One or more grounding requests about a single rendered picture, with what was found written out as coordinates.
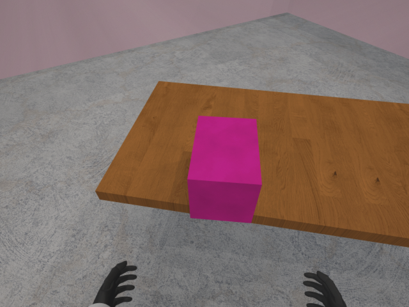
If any carton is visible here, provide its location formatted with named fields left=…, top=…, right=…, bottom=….
left=187, top=116, right=262, bottom=223

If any table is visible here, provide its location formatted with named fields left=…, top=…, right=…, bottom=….
left=95, top=81, right=409, bottom=248

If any left robot hand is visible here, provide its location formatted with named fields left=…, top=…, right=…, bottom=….
left=93, top=261, right=137, bottom=307

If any right robot hand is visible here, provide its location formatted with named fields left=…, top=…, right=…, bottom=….
left=303, top=271, right=347, bottom=307

